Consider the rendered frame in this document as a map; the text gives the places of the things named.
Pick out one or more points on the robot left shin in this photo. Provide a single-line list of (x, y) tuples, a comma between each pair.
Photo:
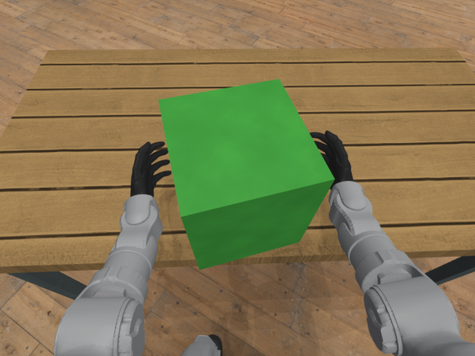
[(204, 338)]

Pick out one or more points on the robot right hand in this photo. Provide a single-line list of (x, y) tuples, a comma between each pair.
[(335, 156)]

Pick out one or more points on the right robot upper arm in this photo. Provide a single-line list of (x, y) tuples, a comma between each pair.
[(411, 317)]

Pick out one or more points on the table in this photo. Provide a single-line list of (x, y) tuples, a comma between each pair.
[(405, 116)]

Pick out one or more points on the robot left hand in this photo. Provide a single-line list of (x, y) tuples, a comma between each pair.
[(143, 179)]

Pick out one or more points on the left robot forearm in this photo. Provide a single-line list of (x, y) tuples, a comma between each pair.
[(131, 260)]

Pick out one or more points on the left robot upper arm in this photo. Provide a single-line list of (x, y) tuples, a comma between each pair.
[(102, 326)]

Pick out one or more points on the right robot forearm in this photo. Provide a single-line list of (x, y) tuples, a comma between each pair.
[(371, 252)]

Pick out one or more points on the carton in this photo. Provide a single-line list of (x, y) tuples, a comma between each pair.
[(248, 176)]

